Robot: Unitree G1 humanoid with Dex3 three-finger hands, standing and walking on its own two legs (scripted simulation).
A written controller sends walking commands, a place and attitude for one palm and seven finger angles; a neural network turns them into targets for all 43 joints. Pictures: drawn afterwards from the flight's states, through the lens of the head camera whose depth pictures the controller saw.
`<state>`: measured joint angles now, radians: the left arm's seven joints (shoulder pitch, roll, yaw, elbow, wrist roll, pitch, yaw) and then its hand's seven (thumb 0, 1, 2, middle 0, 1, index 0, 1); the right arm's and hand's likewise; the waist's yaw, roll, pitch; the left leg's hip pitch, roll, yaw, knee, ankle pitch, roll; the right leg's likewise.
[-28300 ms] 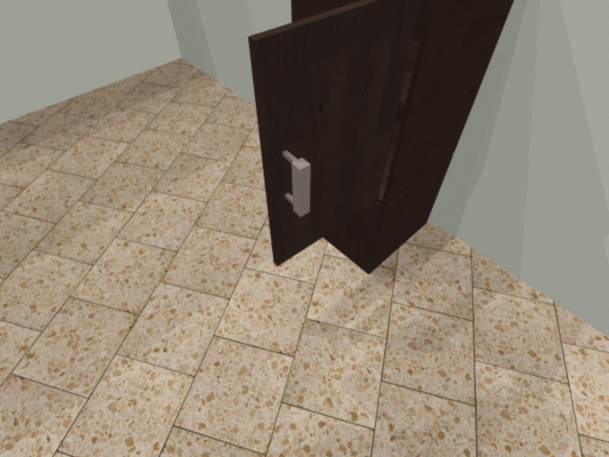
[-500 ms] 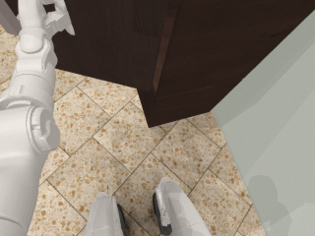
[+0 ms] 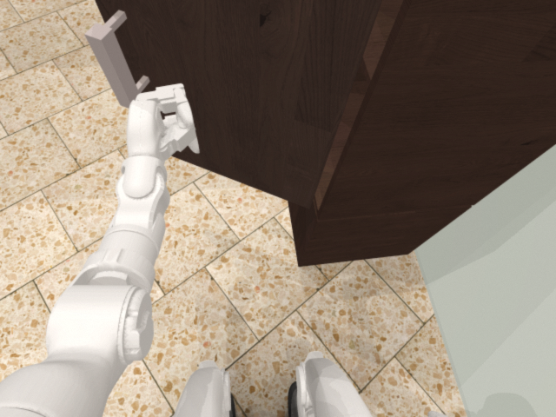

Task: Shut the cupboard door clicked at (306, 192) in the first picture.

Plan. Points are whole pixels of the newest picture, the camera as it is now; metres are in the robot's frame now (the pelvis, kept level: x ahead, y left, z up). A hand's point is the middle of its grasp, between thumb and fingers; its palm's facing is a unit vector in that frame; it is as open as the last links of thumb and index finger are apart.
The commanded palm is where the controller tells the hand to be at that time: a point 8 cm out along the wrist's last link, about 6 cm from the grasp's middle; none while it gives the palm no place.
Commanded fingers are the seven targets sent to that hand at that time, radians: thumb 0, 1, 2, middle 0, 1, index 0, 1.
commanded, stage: draw the hand back to the body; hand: left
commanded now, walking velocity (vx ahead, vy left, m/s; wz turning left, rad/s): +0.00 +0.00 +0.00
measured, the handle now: (124, 61) +0.65 +0.19 +0.05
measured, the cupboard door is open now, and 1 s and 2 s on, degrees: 61 61 61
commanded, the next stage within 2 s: step back with the hand held close in 1.66 s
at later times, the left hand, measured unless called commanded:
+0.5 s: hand (120, 163) +0.40 +0.15 +0.13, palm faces -0.02 -1.00 -0.04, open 3.1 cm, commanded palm +0.36 +0.20 +0.14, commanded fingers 0.00 0.90 0.90 -1.25 -1.44 -1.25 -1.44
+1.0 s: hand out of the picture +0.27 +0.23 +0.21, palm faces +0.28 -0.92 -0.29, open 4.0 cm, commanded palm +0.23 +0.28 +0.23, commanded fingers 0.00 0.90 0.90 -0.56 -0.69 -0.56 -0.69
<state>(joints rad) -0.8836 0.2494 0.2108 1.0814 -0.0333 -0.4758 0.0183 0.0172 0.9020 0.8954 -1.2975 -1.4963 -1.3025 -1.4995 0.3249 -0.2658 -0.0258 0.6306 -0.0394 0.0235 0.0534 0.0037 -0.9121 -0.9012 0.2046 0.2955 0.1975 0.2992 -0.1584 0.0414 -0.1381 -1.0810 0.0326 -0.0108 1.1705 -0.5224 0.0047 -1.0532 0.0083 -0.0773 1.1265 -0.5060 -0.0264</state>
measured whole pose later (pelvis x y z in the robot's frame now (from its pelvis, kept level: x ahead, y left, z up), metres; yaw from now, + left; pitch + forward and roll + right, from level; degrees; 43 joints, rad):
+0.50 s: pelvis +0.00 +0.00 +0.05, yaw +0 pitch +12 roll -1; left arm -0.41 0.25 0.15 0.63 -0.18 -0.35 -0.12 0.02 0.90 0.90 -1.30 -1.50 -1.30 -1.50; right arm 0.34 -0.25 0.01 0.60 0.05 0.04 -0.02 0.01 -0.91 -0.90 0.21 0.30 0.20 0.30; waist -0.06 0.04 -0.10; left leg -0.68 0.03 0.01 0.89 -0.43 0.00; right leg -0.66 0.01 -0.06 0.86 -0.41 -0.03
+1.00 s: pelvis +0.02 +0.01 +0.10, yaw +1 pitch -2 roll +0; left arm 0.19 0.30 0.13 -0.11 -0.07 -0.04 0.08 0.01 0.90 0.89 -0.82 -0.97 -0.82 -0.97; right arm 0.16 -0.21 0.06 0.55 0.04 -0.01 -0.09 0.01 -0.91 -0.90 0.21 0.30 0.20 0.30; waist 0.04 0.07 -0.01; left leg -0.17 -0.01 0.02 0.48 -0.28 0.03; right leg -0.16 -0.02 -0.04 0.47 -0.28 0.00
